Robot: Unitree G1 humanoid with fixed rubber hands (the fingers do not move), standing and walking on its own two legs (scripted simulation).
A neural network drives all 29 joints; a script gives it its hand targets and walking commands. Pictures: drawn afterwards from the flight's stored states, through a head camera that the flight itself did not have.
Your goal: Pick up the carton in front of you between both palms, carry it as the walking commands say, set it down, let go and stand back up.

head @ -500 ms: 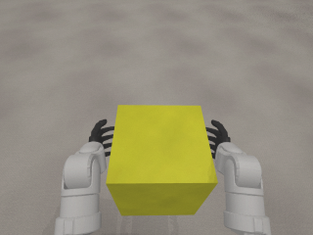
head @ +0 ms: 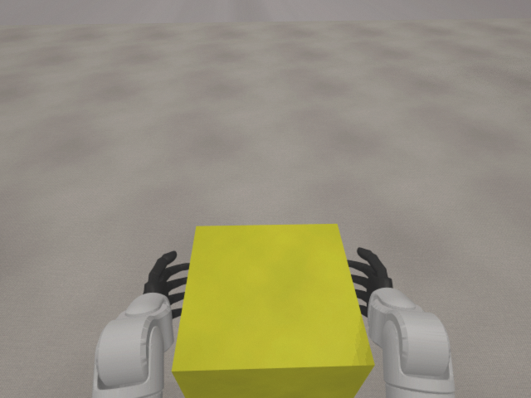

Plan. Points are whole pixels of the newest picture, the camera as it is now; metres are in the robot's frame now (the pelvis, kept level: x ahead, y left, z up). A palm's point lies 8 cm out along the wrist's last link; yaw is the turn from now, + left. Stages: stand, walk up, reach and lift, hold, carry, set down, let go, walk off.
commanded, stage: carry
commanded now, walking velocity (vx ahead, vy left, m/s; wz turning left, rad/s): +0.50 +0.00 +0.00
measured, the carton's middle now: (268, 328) +0.26 +0.00 +0.01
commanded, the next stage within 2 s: none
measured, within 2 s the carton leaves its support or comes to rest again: neither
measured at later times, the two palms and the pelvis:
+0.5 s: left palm (183, 170) +0.56 +0.17 +0.09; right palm (329, 169) +0.55 -0.13 +0.10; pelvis +0.29 +0.03 +0.00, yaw -2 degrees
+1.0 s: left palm (212, 106) +0.87 +0.15 +0.09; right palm (319, 106) +0.87 -0.15 +0.09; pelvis +0.61 +0.00 +0.00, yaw +0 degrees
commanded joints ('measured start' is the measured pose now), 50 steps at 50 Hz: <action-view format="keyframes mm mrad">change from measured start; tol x32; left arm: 1 -452 -868 -691 -71 -403 11 -277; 50 -412 -835 -683 -142 -392 23 -271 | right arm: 1 -464 890 711 -59 400 1 244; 50 -438 857 723 -141 405 15 239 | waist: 1 1 -147 -73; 9 -49 359 -251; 29 -23 129 -71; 33 12 -332 -221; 50 2 -164 -48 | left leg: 1 25 -27 51 -99 72 5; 6 327 -100 158 -228 -16 36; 9 839 319 -613 -435 -101 243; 28 626 146 24 -396 183 108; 35 -136 -6 -98 618 -303 41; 50 16 -34 72 -126 100 29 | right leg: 1 80 -223 110 -86 201 -87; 7 -105 -145 -10 380 319 3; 11 -645 -52 176 1020 -239 14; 30 -100 13 -69 175 84 2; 33 332 -415 688 -40 22 -196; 50 177 -232 61 -54 348 -74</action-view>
